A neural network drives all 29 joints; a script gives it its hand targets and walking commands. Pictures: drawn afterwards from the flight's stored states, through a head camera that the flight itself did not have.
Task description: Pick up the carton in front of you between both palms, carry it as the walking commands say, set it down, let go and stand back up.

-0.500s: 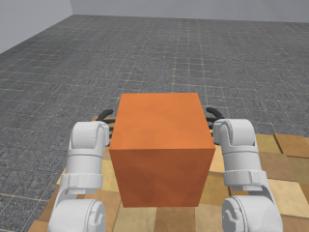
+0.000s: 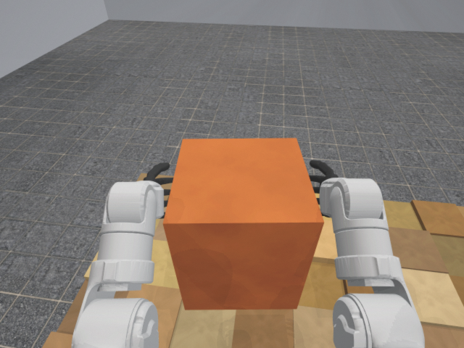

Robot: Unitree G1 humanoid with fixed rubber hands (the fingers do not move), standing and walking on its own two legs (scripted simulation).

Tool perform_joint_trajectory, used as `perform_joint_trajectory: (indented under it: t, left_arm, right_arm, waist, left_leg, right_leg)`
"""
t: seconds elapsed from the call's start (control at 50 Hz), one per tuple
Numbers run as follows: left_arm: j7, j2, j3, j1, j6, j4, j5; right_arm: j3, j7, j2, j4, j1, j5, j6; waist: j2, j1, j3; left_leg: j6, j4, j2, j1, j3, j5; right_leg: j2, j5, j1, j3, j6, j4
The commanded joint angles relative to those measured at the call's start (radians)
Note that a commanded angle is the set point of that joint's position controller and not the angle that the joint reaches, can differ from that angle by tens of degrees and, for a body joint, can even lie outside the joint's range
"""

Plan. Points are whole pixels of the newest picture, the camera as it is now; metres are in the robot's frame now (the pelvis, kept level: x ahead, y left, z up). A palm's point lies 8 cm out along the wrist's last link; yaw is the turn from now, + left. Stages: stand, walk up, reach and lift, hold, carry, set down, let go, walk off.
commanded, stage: carry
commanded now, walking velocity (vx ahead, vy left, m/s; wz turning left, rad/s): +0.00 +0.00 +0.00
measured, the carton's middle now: (240, 224) +0.34 +0.00 +0.06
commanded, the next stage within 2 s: none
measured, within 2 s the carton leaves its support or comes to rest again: neither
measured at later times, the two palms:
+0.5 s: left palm (153, 193) +0.35 +0.15 +0.13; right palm (328, 191) +0.35 -0.15 +0.14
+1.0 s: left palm (155, 184) +0.37 +0.15 +0.14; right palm (326, 183) +0.37 -0.15 +0.14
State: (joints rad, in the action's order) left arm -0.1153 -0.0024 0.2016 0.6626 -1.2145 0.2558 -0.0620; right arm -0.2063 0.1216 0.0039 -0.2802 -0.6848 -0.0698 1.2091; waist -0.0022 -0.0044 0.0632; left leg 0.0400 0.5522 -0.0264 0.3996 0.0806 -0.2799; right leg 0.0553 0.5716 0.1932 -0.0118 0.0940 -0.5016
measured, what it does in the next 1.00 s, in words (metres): stands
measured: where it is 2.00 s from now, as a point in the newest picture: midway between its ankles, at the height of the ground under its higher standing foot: (228, 318)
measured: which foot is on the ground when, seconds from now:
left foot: down 0.00-1.00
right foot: down 0.00-1.00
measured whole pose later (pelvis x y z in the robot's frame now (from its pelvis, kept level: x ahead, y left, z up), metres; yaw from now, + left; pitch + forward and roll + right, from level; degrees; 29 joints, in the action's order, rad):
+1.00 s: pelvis +0.03 +0.01 +0.00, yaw +0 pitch -1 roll +0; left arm -0.12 -0.01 0.20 0.65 -1.22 0.26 -0.07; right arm -0.21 0.12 0.00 -0.28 -0.67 -0.07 1.21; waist 0.00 -0.01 0.09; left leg 0.05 0.59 -0.03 0.37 0.09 -0.36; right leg 0.05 0.60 0.13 -0.02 0.09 -0.46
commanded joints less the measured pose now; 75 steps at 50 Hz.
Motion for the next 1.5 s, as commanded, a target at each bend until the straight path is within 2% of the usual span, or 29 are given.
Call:
perform_joint_trajectory:
  t: [0.0,0.84,0.9,0.96,0.98,1.0,1.02,1.04,1.06,1.08,1.1,1.12,1.14,1.16,1.2,1.24,1.26,1.28,1.3,1.32,1.34,1.36,1.38,1.4,1.44,1.48]
  left_arm:
    - [0.228,-1.113,-0.537,0.736,0.033,-0.113,0.406]
    - [0.227,-1.114,-0.538,0.738,0.034,-0.116,0.407]
    - [0.225,-1.116,-0.544,0.744,0.035,-0.121,0.408]
    - [0.224,-1.108,-0.541,0.748,0.036,-0.116,0.401]
    - [0.223,-1.103,-0.538,0.744,0.036,-0.113,0.396]
    - [0.223,-1.1,-0.536,0.739,0.036,-0.11,0.39]
    - [0.223,-1.097,-0.532,0.734,0.035,-0.108,0.383]
    - [0.223,-1.095,-0.527,0.726,0.034,-0.102,0.376]
    - [0.224,-1.092,-0.521,0.72,0.031,-0.093,0.367]
    - [0.224,-1.087,-0.518,0.711,0.026,-0.082,0.362]
    - [0.222,-1.092,-0.522,0.729,0.029,-0.088,0.362]
    - [0.222,-1.099,-0.528,0.738,0.031,-0.098,0.369]
    - [0.22,-1.106,-0.536,0.742,0.033,-0.117,0.379]
    - [0.216,-1.113,-0.546,0.752,0.034,-0.144,0.389]
    - [0.202,-1.115,-0.561,0.767,0.031,-0.203,0.405]
    - [0.185,-1.1,-0.568,0.749,0.022,-0.241,0.411]
    - [0.18,-1.095,-0.569,0.714,0.015,-0.237,0.407]
    - [0.178,-1.089,-0.57,0.674,0.01,-0.224,0.401]
    - [0.18,-1.086,-0.572,0.633,0.006,-0.206,0.396]
    - [0.181,-1.063,-0.562,0.596,0.011,-0.192,0.374]
    - [0.187,-1.054,-0.562,0.606,0.01,-0.185,0.368]
    - [0.196,-1.066,-0.579,0.615,0.003,-0.199,0.372]
    - [0.204,-1.08,-0.601,0.628,-0.003,-0.211,0.385]
    - [0.214,-1.098,-0.623,0.663,-0.001,-0.239,0.403]
    - [0.232,-1.149,-0.654,0.692,0.002,-0.297,0.437]
    - [0.245,-1.192,-0.672,0.674,0.001,-0.35,0.454]
  right_arm:
    - [0.527,-0.247,-1.136,0.103,-0.709,0.414,-0.019]
    - [0.53,-0.25,-1.139,0.108,-0.713,0.418,-0.022]
    - [0.531,-0.249,-1.138,0.108,-0.717,0.414,-0.022]
    - [0.532,-0.251,-1.143,0.098,-0.716,0.416,-0.02]
    - [0.532,-0.253,-1.143,0.092,-0.715,0.417,-0.02]
    - [0.531,-0.255,-1.143,0.084,-0.711,0.416,-0.021]
    - [0.527,-0.257,-1.143,0.075,-0.704,0.416,-0.023]
    - [0.521,-0.259,-1.141,0.067,-0.696,0.414,-0.026]
    - [0.512,-0.26,-1.134,0.056,-0.674,0.413,-0.029]
    - [0.511,-0.259,-1.133,0.053,-0.653,0.42,-0.03]
    - [0.522,-0.258,-1.139,0.08,-0.683,0.423,-0.031]
    - [0.536,-0.255,-1.147,0.119,-0.727,0.435,-0.03]
    - [0.56,-0.253,-1.158,0.165,-0.77,0.457,-0.031]
    - [0.585,-0.25,-1.167,0.218,-0.816,0.482,-0.031]
    - [0.618,-0.242,-1.167,0.304,-0.868,0.518,-0.026]
    - [0.626,-0.234,-1.151,0.329,-0.838,0.522,-0.011]
    - [0.624,-0.23,-1.143,0.316,-0.797,0.513,-0.003]
    - [0.621,-0.229,-1.136,0.296,-0.745,0.495,0.005]
    - [0.613,-0.229,-1.122,0.267,-0.7,0.474,0.01]
    - [0.609,-0.239,-1.119,0.251,-0.677,0.461,0.02]
    - [0.593,-0.248,-1.105,0.221,-0.672,0.441,0.025]
    - [0.58,-0.252,-1.098,0.179,-0.645,0.419,0.026]
    - [0.565,-0.255,-1.105,0.135,-0.592,0.399,0.026]
    - [0.555,-0.26,-1.116,0.126,-0.564,0.382,0.026]
    - [0.555,-0.265,-1.14,0.141,-0.538,0.366,0.027]
    - [0.569,-0.262,-1.162,0.192,-0.5,0.354,0.025]
  waist:
    - [0.003,-0.003,0.334]
    - [0.007,-0.002,0.335]
    - [0.012,-0.001,0.323]
    - [0.096,-0.009,0.271]
    - [0.112,-0.018,0.248]
    - [0.107,-0.029,0.231]
    - [0.082,-0.044,0.231]
    - [0.017,-0.058,0.24]
    - [-0.112,-0.073,0.254]
    - [-0.216,-0.07,0.217]
    - [-0.187,-0.063,0.189]
    - [-0.11,-0.064,0.208]
    - [-0.065,-0.063,0.256]
    - [-0.057,-0.057,0.293]
    - [-0.092,-0.043,0.334]
    - [-0.12,-0.014,0.361]
    - [-0.094,0.008,0.398]
    - [-0.04,0.026,0.407]
    - [0.01,0.041,0.425]
    - [0.17,0.06,0.445]
    - [0.26,0.065,0.312]
    - [0.136,0.074,0.25]
    - [0.039,0.067,0.242]
    - [0.023,0.056,0.255]
    - [0.054,0.046,0.244]
    - [0.089,0.042,0.231]
  left_leg:
    - [0.017,-0.09,0.092,-0.242,-0.129,-0.108]
    - [0.022,-0.095,0.11,-0.258,-0.136,-0.075]
    - [0.021,-0.095,0.091,-0.223,-0.112,-0.252]
    - [0.007,0.044,0.02,-0.192,-0.015,-0.171]
    - [0.008,0.081,0.002,-0.192,0.014,-0.152]
    - [0.011,0.081,-0.003,-0.217,0.025,-0.152]
    - [0.018,0.058,0.003,-0.285,0.012,-0.159]
    - [0.04,0.004,0.05,-0.377,-0.076,-0.201]
    - [0.092,-0.139,0.185,-0.444,-0.334,-0.383]
    - [0.153,-0.279,0.306,-0.444,-0.595,-0.505]
    - [0.204,-0.344,0.361,-0.399,-0.691,-0.518]
    - [0.228,-0.357,0.379,-0.397,-0.699,-0.493]
    - [0.219,-0.377,0.393,-0.409,-0.66,-0.451]
    - [0.192,-0.386,0.376,-0.381,-0.564,-0.409]
    - [0.132,-0.379,0.285,-0.303,-0.345,-0.291]
    - [0.101,-0.355,0.222,-0.243,-0.209,-0.242]
    - [0.086,-0.307,0.205,-0.2,-0.159,-0.286]
    - [0.072,-0.227,0.166,-0.13,-0.095,-0.322]
    - [0.054,-0.102,0.131,0.008,-0.05,-0.335]
    - [-0.005,0.088,0.052,0.204,0.026,-0.305]
    - [-0.009,0.21,0.043,0.391,-0.003,-0.281]
    - [0.002,0.313,0.07,0.462,-0.065,-0.255]
    - [0.002,0.375,0.08,0.481,-0.081,-0.199]
    - [-0.003,0.403,0.108,0.499,-0.091,-0.155]
    - [-0.033,0.364,0.126,0.472,-0.061,-0.086]
    - [-0.058,0.28,0.115,0.408,-0.021,0.01]
  right_leg:
    - [-0.073,-0.185,0.03,-0.044,-0.001,0.07]
    - [-0.088,-0.238,-0.026,-0.053,-0.011,0.084]
    - [-0.092,-0.082,-0.031,-0.065,0.007,0.115]
    - [-0.163,0.038,0.006,-0.163,0.036,0.206]
    - [-0.188,0.09,0.033,-0.183,0.043,0.217]
    - [-0.192,0.126,0.07,-0.17,0.044,0.198]
    - [-0.172,0.139,0.128,-0.125,0.037,0.152]
    - [-0.125,0.099,0.212,-0.053,0.015,0.053]
    - [-0.043,-0.006,0.305,0.037,-0.019,-0.149]
    - [-0.014,-0.012,0.408,0.064,-0.026,-0.241]
    - [-0.046,-0.006,0.456,0.018,-0.02,-0.305]
    - [-0.07,-0.007,0.477,-0.007,-0.02,-0.354]
    - [-0.081,-0.003,0.459,0.0,-0.027,-0.377]
    - [-0.078,-0.014,0.397,0.032,-0.037,-0.349]
    - [-0.054,-0.066,0.238,0.088,-0.06,-0.243]
    - [-0.026,-0.123,0.075,0.14,-0.068,-0.101]
    - [-0.01,-0.173,-0.061,0.184,-0.059,-0.012]
    - [0.003,-0.2,-0.204,0.21,-0.053,0.084]
    - [-0.047,-0.185,-0.395,0.132,-0.036,0.111]
    - [-0.257,0.099,-0.517,-0.242,0.062,0.18]
    - [-0.405,0.172,-0.482,-0.495,0.163,0.255]
    - [-0.442,0.09,-0.435,-0.53,0.197,0.287]
    - [-0.447,-0.039,-0.417,-0.513,0.19,0.295]
    - [-0.458,-0.159,-0.429,-0.471,0.182,0.28]
    - [-0.394,-0.37,-0.41,-0.303,0.117,0.287]
    - [-0.337,-0.502,-0.373,-0.183,0.079,0.296]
